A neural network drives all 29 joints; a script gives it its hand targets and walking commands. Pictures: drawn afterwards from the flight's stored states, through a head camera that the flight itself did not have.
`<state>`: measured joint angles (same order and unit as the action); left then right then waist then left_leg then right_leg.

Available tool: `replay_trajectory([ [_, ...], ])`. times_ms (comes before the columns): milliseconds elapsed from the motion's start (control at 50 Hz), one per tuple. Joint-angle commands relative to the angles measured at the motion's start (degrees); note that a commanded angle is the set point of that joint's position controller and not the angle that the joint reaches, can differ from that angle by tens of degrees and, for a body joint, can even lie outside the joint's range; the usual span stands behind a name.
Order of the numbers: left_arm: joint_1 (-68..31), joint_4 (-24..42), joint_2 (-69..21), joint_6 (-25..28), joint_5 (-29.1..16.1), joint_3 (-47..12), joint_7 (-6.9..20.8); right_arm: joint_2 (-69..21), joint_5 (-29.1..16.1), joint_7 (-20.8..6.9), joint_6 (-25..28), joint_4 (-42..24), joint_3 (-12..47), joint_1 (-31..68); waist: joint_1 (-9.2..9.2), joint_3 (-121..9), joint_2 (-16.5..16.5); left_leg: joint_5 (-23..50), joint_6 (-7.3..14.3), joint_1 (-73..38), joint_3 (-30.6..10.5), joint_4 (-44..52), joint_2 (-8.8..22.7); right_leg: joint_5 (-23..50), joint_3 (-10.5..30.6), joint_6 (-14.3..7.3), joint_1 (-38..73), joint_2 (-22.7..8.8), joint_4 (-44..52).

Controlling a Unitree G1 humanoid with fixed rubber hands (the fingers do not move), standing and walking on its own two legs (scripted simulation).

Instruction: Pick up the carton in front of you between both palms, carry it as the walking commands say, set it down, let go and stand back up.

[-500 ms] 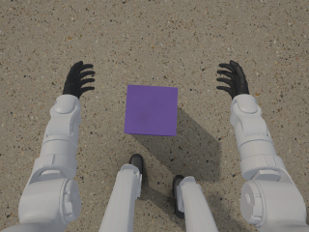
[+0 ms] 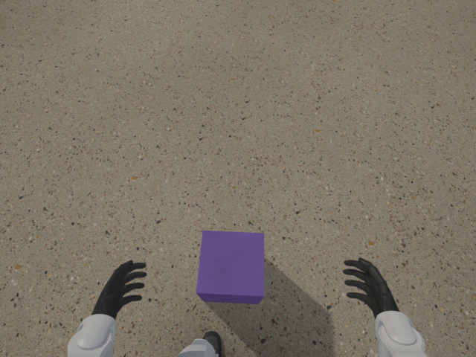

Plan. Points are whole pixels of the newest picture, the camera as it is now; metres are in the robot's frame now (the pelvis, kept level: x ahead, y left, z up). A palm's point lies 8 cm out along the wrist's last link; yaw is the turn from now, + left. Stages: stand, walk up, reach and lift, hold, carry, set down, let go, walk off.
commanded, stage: let go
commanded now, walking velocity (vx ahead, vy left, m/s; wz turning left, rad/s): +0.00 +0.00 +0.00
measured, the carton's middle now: (232, 269) +0.39 +0.04 -0.63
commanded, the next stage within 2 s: stand in 0.60 s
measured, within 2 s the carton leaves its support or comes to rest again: neither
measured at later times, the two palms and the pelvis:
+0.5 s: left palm (108, 329) +0.18 +0.22 -0.05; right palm (418, 341) +0.18 -0.25 -0.05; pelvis +0.02 -0.02 +0.02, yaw +0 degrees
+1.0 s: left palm (72, 345) +0.15 +0.28 -0.09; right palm (450, 356) +0.16 -0.30 -0.06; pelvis +0.03 +0.00 +0.01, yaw -1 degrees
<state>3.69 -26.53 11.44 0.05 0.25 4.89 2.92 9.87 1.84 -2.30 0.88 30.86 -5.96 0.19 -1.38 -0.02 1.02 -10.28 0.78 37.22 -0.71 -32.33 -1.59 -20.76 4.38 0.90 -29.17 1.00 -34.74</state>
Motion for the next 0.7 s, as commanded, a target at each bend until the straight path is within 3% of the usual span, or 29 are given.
replay_trajectory([
  [0,4.8,6.8,5.3,1.4,-0.6,0.4,-0.3,5.9,-0.4,-0.3,1.5,-6.9,-0.5,-4.3,0.24,-17.3,-1.1,19.4,-1.8,-38.6,-1.4,2.5,0.1,13.4,-3.0,0.2,-1.4,1.5,9.7],
  [60,7.4,7.7,5.5,0.7,-1.0,-0.5,-0.1,6.1,-0.8,-0.7,0.8,-8.6,0.6,-7.8,0.67,-11.5,0.2,16.9,-1.8,-40.3,-0.6,5.4,-0.6,14.1,-2.8,0.2,3.0,1.0,13.0],
  [160,8.4,8.5,6.6,-1.8,-0.6,-0.8,0.6,6.1,-1.7,-1.0,-1.4,-10.4,2.3,-9.7,1.10,-1.5,2.8,10.9,-1.8,-45.7,0.4,7.0,-1.7,8.5,-1.7,-1.1,1.7,-1.4,18.6],
  [280,7.7,8.5,7.5,-5.3,0.3,-0.3,1.1,6.1,-1.7,-1.5,-4.5,-11.0,2.7,-9.2,0.95,4.0,2.4,9.6,-1.8,-50.9,0.9,6.3,-2.3,5.4,-1.1,-1.9,-0.8,-2.7,20.8],
  [520,8.8,8.9,6.9,-6.6,0.4,-0.6,0.9,6.9,-0.6,-1.7,-6.5,-11.0,1.8,-10.0,1.17,0.5,-0.1,17.9,-1.8,-50.5,0.2,7.0,-1.6,16.4,-2.2,-0.6,8.3,0.4,17.0],
  [540,8.6,10.6,8.3,-9.7,2.1,0.1,-0.7,6.3,-1.0,-0.5,-5.1,-6.9,1.5,-14.5,1.32,-2.3,-2.2,16.8,-2.3,-47.3,0.9,5.3,-2.6,21.2,-2.1,-0.5,12.0,0.3,14.8],
  [580,9.3,10.1,7.6,-10.6,1.5,-0.8,-1.5,6.4,-1.4,0.1,-4.6,-9.1,2.5,-12.4,1.04,-2.1,-0.2,16.2,-2.0,-44.8,0.7,4.8,-2.6,22.4,-2.4,0.1,12.1,0.6,13.4],
  [600,8.3,2.5,13.4,-7.2,1.1,0.3,-3.5,14.3,0.8,2.1,-3.8,-0.7,1.2,-8.8,-0.44,-1.5,5.8,12.6,-2.2,-33.6,-1.0,3.9,4.3,15.2,-1.7,1.8,12.1,-2.2,12.8],
  [640,9.3,1.2,13.0,-4.5,2.0,0.1,-4.2,14.1,0.8,3.0,-2.9,0.6,1.1,-9.2,0.83,-1.1,3.8,3.7,-1.6,-29.7,-1.4,4.9,3.7,7.8,0.9,0.9,14.0,-2.8,13.3],
  [680,8.7,-0.1,12.4,-3.2,2.4,-0.2,-4.1,13.9,0.9,3.2,-2.0,2.8,1.2,-8.4,1.22,0.0,0.9,1.2,-1.2,-28.7,-2.1,5.6,4.0,6.3,1.4,0.0,12.9,-2.9,12.7],
])
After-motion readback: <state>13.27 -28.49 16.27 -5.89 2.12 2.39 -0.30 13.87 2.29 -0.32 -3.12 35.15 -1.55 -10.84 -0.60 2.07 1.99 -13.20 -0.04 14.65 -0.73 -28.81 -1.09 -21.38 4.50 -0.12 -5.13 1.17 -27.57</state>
